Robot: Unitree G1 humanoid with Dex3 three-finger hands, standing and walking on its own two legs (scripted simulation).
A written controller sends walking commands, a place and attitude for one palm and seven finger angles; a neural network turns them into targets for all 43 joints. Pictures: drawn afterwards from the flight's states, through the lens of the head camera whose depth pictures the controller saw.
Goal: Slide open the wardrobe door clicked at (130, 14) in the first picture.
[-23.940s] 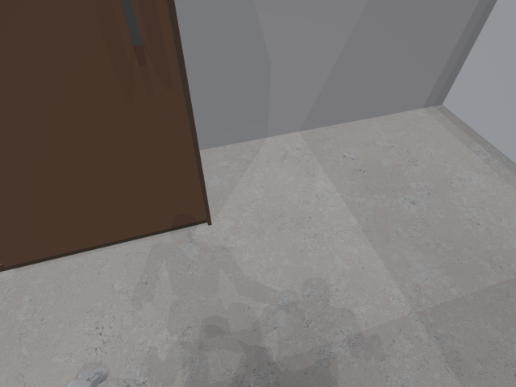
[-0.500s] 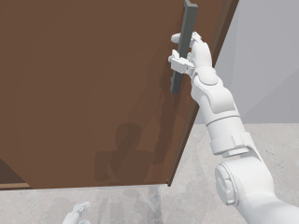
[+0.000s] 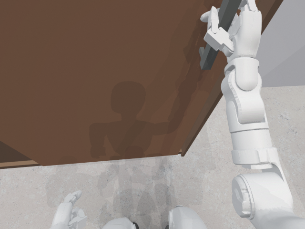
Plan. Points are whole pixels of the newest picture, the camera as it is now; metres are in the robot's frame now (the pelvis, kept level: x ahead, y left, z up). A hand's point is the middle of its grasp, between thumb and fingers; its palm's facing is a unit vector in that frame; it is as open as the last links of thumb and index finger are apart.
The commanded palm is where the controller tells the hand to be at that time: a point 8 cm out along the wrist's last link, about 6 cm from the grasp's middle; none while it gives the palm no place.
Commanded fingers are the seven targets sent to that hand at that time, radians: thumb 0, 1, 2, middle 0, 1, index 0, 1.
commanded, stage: step sideways, sliding the door along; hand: right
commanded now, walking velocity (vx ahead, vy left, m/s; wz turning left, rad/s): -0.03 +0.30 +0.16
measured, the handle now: (220, 14) +0.49 -0.11 +0.25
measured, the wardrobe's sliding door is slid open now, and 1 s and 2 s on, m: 0.03 0.28 0.64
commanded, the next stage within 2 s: none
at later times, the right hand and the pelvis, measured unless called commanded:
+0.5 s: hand (172, 32) +0.45 -0.02 +0.24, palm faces +0.26 +0.96 -0.13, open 6.6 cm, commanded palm +0.41 +0.01 +0.24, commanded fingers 0.00 -0.90 -0.90 0.45 1.40 0.45 1.40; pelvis +0.06 +0.16 -0.02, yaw -3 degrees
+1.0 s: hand (76, 33) +0.43 +0.16 +0.24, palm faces +0.18 +0.98 -0.09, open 6.7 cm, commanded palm +0.40 +0.18 +0.23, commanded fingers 0.00 -0.90 -0.90 0.45 1.40 0.45 1.40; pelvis +0.06 +0.29 -0.01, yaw +0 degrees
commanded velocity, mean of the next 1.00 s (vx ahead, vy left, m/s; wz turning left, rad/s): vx -0.21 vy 0.28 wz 0.19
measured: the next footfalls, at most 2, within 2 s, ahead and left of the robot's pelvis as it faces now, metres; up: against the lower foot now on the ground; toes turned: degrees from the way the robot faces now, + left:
right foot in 0.06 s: +0.06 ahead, -0.12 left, +0.00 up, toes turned -7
left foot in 0.42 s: +0.15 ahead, +0.32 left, +0.00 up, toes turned +4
